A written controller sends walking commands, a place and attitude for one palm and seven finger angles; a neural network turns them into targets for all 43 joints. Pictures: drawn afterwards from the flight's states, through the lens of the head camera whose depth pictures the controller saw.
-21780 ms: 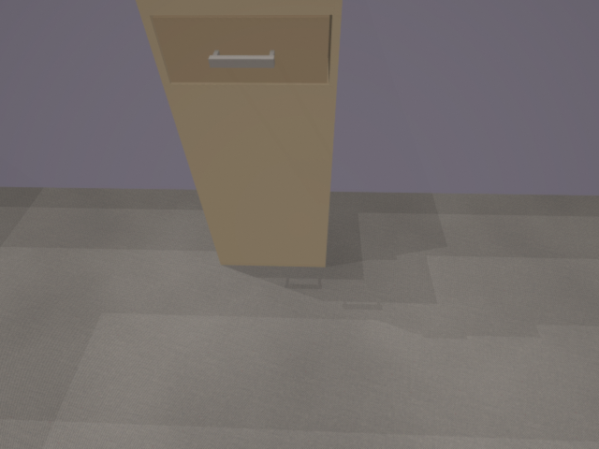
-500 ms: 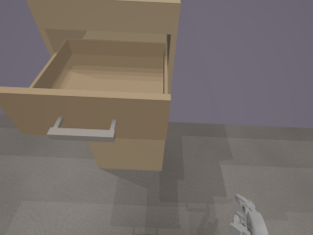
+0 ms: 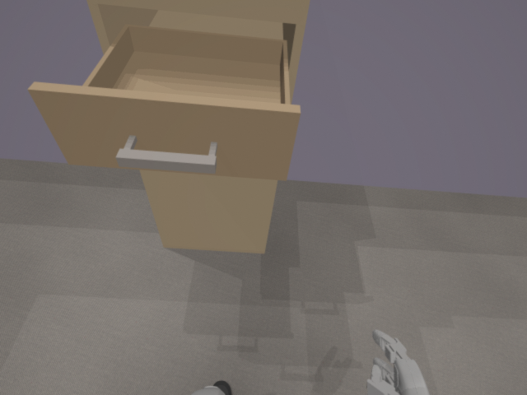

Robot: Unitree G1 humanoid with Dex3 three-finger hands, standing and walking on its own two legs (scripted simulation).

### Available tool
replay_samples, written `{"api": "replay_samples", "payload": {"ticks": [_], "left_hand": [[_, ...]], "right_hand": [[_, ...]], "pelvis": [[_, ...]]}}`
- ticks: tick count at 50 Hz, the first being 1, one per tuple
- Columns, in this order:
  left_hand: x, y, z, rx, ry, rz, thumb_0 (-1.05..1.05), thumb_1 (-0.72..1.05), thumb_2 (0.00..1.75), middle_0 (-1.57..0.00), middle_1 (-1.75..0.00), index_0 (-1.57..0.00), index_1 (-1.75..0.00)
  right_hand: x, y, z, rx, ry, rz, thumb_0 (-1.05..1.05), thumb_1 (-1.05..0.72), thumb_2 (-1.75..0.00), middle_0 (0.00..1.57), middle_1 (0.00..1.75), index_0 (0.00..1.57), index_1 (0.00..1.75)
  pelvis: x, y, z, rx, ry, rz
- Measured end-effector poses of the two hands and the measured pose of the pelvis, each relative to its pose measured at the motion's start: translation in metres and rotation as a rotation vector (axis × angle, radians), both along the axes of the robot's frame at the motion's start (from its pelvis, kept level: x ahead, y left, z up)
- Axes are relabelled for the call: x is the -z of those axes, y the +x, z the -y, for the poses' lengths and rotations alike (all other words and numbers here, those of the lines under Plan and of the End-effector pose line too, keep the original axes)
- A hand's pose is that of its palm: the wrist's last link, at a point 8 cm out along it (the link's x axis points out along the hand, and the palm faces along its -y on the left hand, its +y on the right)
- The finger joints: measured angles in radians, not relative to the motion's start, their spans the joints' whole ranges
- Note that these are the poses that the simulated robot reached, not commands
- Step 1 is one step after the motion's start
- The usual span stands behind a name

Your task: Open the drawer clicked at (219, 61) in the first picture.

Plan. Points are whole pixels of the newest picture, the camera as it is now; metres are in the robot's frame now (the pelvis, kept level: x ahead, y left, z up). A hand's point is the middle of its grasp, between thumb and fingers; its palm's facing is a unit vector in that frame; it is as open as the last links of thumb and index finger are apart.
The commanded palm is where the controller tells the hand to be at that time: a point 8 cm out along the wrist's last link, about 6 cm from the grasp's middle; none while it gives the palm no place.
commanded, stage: stop stepping back and stand still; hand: left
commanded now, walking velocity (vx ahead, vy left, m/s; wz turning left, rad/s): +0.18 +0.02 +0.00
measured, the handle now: (170, 152) +0.44 +0.19 +0.12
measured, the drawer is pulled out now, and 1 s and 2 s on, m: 0.30 0.30 0.30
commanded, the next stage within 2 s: let the arm hang, fingers relaxed in 0.90 s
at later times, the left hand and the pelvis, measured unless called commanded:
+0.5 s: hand out of the picture +0.10 +0.21 +0.29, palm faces +0.54 -0.77 -0.34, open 7.4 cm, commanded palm +0.03 +0.26 +0.31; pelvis -0.10 -0.02 +0.00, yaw +0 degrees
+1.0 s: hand out of the picture +0.11 +0.20 +0.26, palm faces +0.46 -0.75 -0.48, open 7.4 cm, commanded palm none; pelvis -0.09 -0.01 +0.00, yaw +1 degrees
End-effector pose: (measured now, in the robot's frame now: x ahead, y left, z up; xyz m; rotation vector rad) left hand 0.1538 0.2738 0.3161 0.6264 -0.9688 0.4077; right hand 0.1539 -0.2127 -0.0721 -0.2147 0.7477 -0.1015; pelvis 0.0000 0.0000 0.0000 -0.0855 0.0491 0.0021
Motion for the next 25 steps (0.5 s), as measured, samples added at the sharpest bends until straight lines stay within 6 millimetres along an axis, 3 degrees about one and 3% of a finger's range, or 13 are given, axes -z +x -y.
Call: {"api": "replay_samples", "payload": {"ticks": [6,9,14,18,20,22,25], "left_hand": [[0.002,-0.036,0.034,0.052,0.098,-0.044,0.01,0.89,0.90,-0.21,-0.31,-0.21,-0.31],[-0.009,-0.057,0.040,0.048,0.158,-0.058,0.01,0.88,0.90,-0.21,-0.31,-0.22,-0.31],[-0.016,-0.084,0.019,-0.038,0.155,0.016,0.00,0.88,0.90,-0.22,-0.31,-0.22,-0.31],[-0.006,-0.083,-0.010,-0.108,-0.008,-0.001,0.00,0.88,0.90,-0.21,-0.31,-0.22,-0.31],[0.003,-0.080,-0.014,-0.123,-0.081,-0.048,0.00,0.88,0.90,-0.21,-0.31,-0.21,-0.31],[0.015,-0.081,-0.005,-0.108,-0.124,-0.112,0.01,0.89,0.90,-0.21,-0.31,-0.21,-0.31],[0.026,-0.094,0.025,-0.034,-0.101,-0.201,0.01,0.89,0.90,-0.20,-0.31,-0.21,-0.30]], "right_hand": [[0.010,-0.026,0.014,-0.002,0.025,0.040,0.02,-0.90,-0.90,0.20,0.30,0.20,0.30],[0.011,-0.050,0.022,0.033,0.019,-0.007,0.02,-0.90,-0.90,0.20,0.30,0.20,0.30],[0.013,-0.081,0.038,0.083,-0.036,-0.018,0.02,-0.90,-0.90,0.20,0.30,0.20,0.30],[0.015,-0.100,0.044,0.089,-0.051,-0.020,0.02,-0.90,-0.90,0.20,0.30,0.20,0.30],[0.013,-0.108,0.044,0.086,-0.039,-0.005,0.02,-0.90,-0.90,0.20,0.30,0.20,0.30],[0.012,-0.116,0.044,0.084,-0.017,0.013,0.02,-0.90,-0.90,0.20,0.30,0.20,0.30],[0.010,-0.126,0.046,0.081,0.004,0.017,0.02,-0.90,-0.90,0.20,0.30,0.20,0.30]], "pelvis": [[0.012,-0.046,0.012,0.022,0.039,-0.012],[0.006,-0.052,0.012,0.023,0.048,0.006],[0.010,-0.054,0.008,0.005,0.056,0.017],[0.009,-0.074,0.008,0.005,0.074,0.041],[0.008,-0.085,0.011,0.007,0.080,0.049],[0.006,-0.095,0.016,0.005,0.083,0.054],[0.004,-0.103,0.021,-0.003,0.081,0.057]]}}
